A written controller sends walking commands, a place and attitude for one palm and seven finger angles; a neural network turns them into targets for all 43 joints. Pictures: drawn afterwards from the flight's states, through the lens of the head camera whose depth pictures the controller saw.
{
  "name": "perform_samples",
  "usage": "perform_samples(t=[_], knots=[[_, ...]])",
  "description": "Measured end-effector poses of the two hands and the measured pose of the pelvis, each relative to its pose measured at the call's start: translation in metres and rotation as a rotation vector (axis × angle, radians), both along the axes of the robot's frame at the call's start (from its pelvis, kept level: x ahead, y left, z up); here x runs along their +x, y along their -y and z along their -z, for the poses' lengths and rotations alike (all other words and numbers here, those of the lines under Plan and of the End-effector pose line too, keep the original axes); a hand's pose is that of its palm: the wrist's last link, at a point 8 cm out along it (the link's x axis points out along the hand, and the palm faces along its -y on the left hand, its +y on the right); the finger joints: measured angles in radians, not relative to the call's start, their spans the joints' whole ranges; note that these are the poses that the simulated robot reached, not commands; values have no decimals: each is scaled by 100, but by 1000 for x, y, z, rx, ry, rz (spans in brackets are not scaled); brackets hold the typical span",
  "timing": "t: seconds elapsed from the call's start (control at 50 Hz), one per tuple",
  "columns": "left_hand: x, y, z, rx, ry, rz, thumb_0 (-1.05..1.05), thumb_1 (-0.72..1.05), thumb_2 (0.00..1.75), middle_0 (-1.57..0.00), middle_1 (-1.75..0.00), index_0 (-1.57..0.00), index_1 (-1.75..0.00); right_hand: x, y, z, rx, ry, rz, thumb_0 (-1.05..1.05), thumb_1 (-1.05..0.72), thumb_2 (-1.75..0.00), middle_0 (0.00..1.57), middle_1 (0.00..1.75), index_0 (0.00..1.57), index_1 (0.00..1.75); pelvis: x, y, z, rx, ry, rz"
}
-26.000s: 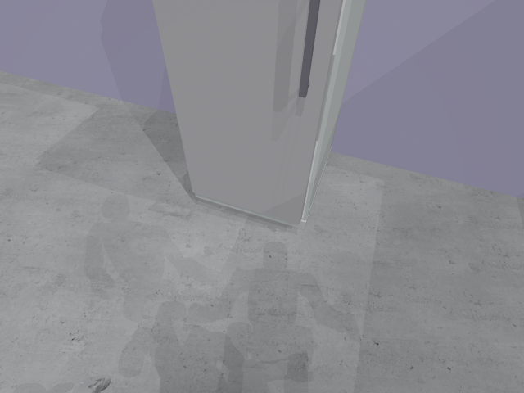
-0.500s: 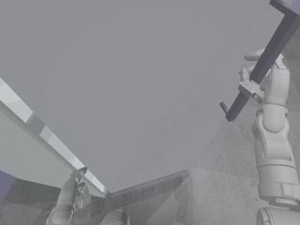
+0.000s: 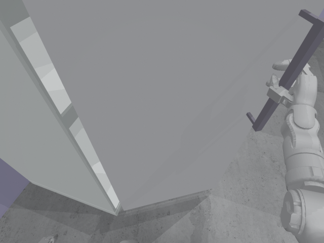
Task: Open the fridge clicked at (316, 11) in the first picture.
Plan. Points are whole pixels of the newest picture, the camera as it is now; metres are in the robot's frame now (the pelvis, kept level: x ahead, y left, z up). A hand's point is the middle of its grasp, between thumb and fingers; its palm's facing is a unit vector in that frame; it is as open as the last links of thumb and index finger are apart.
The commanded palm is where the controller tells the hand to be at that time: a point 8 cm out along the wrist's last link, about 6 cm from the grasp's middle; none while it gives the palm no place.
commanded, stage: stop walking and hold the door back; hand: right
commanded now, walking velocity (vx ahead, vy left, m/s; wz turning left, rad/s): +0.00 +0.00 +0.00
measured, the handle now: (276, 82) +0.49 -0.23 +0.16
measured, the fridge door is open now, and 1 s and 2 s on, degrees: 57 58 58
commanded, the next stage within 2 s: loosen the grip on the handle in 0.22 s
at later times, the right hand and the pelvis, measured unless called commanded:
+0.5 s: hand (281, 89) +0.44 -0.22 +0.17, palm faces +0.27 +0.95 -0.14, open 7.0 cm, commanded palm +0.40 -0.26 +0.16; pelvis +0.00 +0.00 +0.00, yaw +0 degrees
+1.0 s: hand (284, 90) +0.45 -0.23 +0.17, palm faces +0.29 +0.95 -0.15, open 14.5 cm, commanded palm +0.41 -0.29 +0.17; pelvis +0.02 +0.01 +0.00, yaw +0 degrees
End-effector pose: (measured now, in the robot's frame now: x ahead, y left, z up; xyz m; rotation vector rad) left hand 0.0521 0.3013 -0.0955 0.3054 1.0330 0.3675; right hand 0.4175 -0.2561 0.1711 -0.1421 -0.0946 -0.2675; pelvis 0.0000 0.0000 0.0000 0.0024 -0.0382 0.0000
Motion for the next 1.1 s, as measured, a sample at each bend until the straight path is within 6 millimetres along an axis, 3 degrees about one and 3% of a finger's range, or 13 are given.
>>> perform_samples(t=[0.1, 0.24, 0.36, 0.46, 0.56, 0.7, 0.84, 0.96, 1.1], knots=[[4, 19, 5, -69, 21, 12, 1, 91, 90, -20, -30, -20, -30, -2, 0, 1, -25, 26, 8, -3, -70, -78, 45, 140, 43, 140, 1, -7, 0, 11, -11, -19], [30, 45, 11, -130, 36, 44, 1, 90, 90, -21, -30, -20, -30, -6, 2, 0, -43, 22, 2, -4, -69, -77, 45, 140, 43, 140, 5, -2, -3, 10, -15, -10], [60, 57, -1, -134, 122, 98, 1, 90, 89, -21, -30, -21, -30, -5, 6, -2, -73, 11, -40, -6, -66, -75, 45, 140, 44, 140, 5, 2, -5, 8, -31, -27], [72, 53, -18, -121, 231, 154, 1, 90, 89, -21, -30, -21, -30, -4, 13, -4, 37, -31, -15, -6, -51, -70, 45, 140, 45, 140, 1, -1, -4, 0, -74, -1], [62, 42, -15, -110, 232, 165, 1, 90, 89, -21, -30, -21, -30, -13, 11, -10, -35, 13, 12, -2, -23, -57, 45, 140, 42, 137, -7, -3, 1, -1, -84, 10], [27, 27, 1, -95, 108, 122, 1, 90, 90, -21, -30, -20, -30, -11, 9, -1, -46, 26, -3, 0, 27, -33, 42, 136, 38, 133, -8, -9, 3, 0, -104, 11], [3, 21, 10, -99, 17, 56, 1, 90, 90, -21, -30, -20, -30, -3, 15, 1, -48, 39, 19, -1, 48, -23, 35, 127, 34, 126, 1, -12, 2, 2, -118, -1], [10, 22, 12, -114, 6, 41, 1, 90, 90, -21, -30, -20, -30, -3, 22, -3, -40, 45, 17, -1, 53, -21, 29, 120, 29, 119, 13, -12, 0, 1, -125, -8], [43, 25, 8, -107, 54, 69, 1, 90, 90, -21, -30, -20, -30, -5, 42, 0, -24, 16, 54, -1, 55, -20, 26, 116, 26, 116, 20, -11, 0, 2, -132, 0]])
